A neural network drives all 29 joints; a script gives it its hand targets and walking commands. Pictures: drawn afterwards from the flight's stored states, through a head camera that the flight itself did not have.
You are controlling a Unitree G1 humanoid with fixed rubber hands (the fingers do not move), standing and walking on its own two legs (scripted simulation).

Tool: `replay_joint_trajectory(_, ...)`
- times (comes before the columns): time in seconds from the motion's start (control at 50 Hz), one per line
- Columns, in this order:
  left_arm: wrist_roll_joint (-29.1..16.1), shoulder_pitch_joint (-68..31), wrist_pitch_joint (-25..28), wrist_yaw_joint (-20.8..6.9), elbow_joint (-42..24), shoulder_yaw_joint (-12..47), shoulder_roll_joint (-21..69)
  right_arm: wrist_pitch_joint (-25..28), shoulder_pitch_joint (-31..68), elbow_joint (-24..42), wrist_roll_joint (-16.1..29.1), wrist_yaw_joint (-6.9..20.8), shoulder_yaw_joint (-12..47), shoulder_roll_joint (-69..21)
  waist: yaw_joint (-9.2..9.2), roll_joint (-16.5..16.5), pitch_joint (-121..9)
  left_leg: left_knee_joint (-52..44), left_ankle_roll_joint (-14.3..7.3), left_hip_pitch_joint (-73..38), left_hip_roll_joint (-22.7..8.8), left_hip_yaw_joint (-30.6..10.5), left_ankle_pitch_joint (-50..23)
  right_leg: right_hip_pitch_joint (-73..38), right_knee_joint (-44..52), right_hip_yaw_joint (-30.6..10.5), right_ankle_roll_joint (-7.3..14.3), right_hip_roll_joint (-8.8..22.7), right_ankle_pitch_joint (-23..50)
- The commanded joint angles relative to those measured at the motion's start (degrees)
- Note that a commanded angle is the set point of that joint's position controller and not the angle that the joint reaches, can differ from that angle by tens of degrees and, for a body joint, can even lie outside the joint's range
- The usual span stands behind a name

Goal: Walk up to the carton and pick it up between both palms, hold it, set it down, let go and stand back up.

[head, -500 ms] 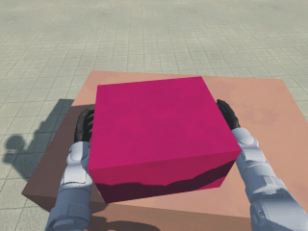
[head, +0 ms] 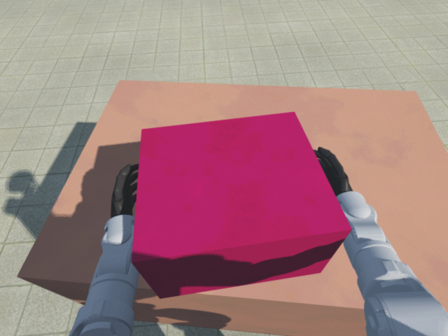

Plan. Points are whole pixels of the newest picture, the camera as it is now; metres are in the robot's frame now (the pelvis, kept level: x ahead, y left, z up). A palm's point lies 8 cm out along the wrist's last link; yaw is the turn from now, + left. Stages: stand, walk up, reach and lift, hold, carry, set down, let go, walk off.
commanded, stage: set down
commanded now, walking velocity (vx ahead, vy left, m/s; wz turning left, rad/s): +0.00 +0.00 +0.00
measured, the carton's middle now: (230, 200) +0.37 +0.02 +0.01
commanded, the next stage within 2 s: none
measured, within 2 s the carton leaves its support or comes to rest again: rests again in 0.94 s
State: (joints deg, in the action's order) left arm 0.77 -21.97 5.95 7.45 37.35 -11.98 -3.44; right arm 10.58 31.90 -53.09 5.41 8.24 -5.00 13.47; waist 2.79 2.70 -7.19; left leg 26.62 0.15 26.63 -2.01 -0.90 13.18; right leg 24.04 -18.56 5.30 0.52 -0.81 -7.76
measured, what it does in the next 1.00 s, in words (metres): stands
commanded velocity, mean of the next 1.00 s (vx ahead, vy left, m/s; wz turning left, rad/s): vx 0.00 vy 0.00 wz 0.00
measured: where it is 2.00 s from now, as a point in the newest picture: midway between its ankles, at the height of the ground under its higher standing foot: outside the picture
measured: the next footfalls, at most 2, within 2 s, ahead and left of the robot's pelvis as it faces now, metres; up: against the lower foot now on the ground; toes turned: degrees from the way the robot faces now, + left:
none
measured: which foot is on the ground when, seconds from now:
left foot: down 0.00-1.00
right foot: down 0.00-1.00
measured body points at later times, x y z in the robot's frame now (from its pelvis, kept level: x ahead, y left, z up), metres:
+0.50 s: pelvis +0.00 -0.01 -0.01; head +0.11 -0.02 +0.43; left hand +0.35 +0.21 -0.03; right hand +0.40 -0.19 -0.02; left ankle -0.02 +0.12 -0.74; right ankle +0.00 -0.12 -0.74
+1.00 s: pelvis +0.00 -0.02 -0.01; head +0.12 -0.03 +0.42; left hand +0.35 +0.20 -0.04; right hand +0.40 -0.20 -0.04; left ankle -0.02 +0.12 -0.74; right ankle +0.00 -0.12 -0.74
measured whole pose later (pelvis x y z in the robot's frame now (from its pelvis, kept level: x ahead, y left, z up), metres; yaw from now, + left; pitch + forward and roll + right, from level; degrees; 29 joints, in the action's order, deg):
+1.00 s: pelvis +0.00 -0.02 -0.01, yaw +0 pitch +26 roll -1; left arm -2.3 -24.2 27.7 7.5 52.6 -12.0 -3.4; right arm 25.6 31.9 -59.2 5.8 8.1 -4.7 13.9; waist 3.1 2.0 -11.8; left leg 26.6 1.1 41.3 -2.2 -0.9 11.1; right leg 40.6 -22.5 5.3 1.5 -0.8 -7.7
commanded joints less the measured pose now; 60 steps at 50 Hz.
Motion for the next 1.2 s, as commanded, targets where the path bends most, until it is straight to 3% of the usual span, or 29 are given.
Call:
replay_joint_trajectory(0.0,-0.12,-36.54,7.88,-4.94,-7.15,23.49,34.08,9.15,35.50,8.61,-2.04,7.75,13.92,-27.74,5.77,-2.29,-38.80,-0.73,3.82,-16.13,0.75,0.73,-34.84,-9.72,-3.39,-1.31,1.47,-2.93,18.84)
replay_joint_trajectory(0.24,-0.96,-35.32,15.91,-4.89,-2.68,23.97,32.66,14.04,33.25,6.55,-3.73,7.37,14.82,-26.76,5.34,-3.03,-47.55,1.27,3.53,-11.45,0.36,1.35,-34.59,-8.93,-5.79,-1.41,1.14,-2.68,21.79)
replay_joint_trajectory(0.4,-0.38,-32.13,19.42,-5.54,0.10,22.95,31.86,16.66,31.56,5.76,-4.36,6.99,15.94,-26.12,5.47,-3.61,-50.13,2.25,3.44,-8.25,0.51,1.60,-36.34,-10.66,-7.49,-1.44,0.54,-2.70,26.70)
replay_joint_trajectory(0.6,-0.27,-32.46,23.43,-6.39,4.24,21.90,31.42,19.22,30.57,2.71,-6.27,7.04,15.20,-26.59,5.19,-3.98,-51.09,2.55,3.27,-4.97,0.52,2.07,-34.28,-10.42,-8.58,-1.37,0.10,-2.60,27.21)
replay_joint_trajectory(0.74,0.24,-31.95,25.48,-6.89,9.34,19.14,27.43,20.17,29.90,-0.81,-7.56,6.68,14.09,-23.91,5.74,-4.58,-49.45,2.13,2.76,-1.17,0.68,2.96,-30.64,-11.42,-9.49,-1.72,-0.60,-2.14,27.53)
replay_joint_trajectory(0.8,0.53,-31.02,25.98,-6.39,10.90,15.18,21.70,20.06,29.62,-2.74,-7.35,5.82,11.31,-18.70,6.44,-5.27,-47.09,2.05,2.33,0.20,0.62,3.60,-28.55,-10.97,-9.57,-2.18,-0.92,-2.05,25.25)
replay_joint_trajectory(0.86,-0.98,-28.17,26.07,-4.50,10.18,9.97,10.72,20.02,29.23,-2.69,-4.72,4.15,8.30,-6.85,7.39,-5.71,-47.47,2.22,1.97,1.63,0.74,4.21,-26.82,-11.10,-10.28,-2.75,-1.23,-1.70,25.13)
replay_joint_trajectory(0.9,-3.27,-26.08,25.46,-2.20,7.96,6.94,1.53,19.75,29.41,-2.36,-0.68,2.47,6.20,4.85,7.50,-5.79,-49.65,3.16,1.92,2.12,0.75,4.38,-27.33,-11.38,-11.39,-3.01,-1.41,-2.11,26.43)
replay_joint_trajectory(1.02,-6.79,-23.03,22.41,1.01,4.95,3.52,-9.27,18.66,28.70,-0.54,10.16,-1.03,10.52,16.97,8.29,-6.92,-52.97,4.50,1.97,7.07,1.79,5.84,-26.64,-17.90,-14.33,-5.51,-2.49,-2.53,34.16)
replay_joint_trajectory(1.1,-8.37,-23.41,19.33,1.48,3.62,3.26,-12.14,16.88,29.61,2.03,14.75,-2.17,12.51,21.05,8.27,-7.49,-52.64,5.48,2.13,8.56,1.89,6.65,-25.33,-18.03,-15.01,-5.97,-2.84,-2.64,32.59)
replay_joint_trajectory(1.18,-9.00,-24.92,17.03,1.38,1.78,1.93,-14.15,14.64,30.93,3.82,16.80,-2.11,13.35,22.48,9.48,-7.63,-51.59,5.68,2.07,7.82,1.98,7.16,-24.19,-16.76,-14.65,-6.35,-2.81,-2.86,28.87)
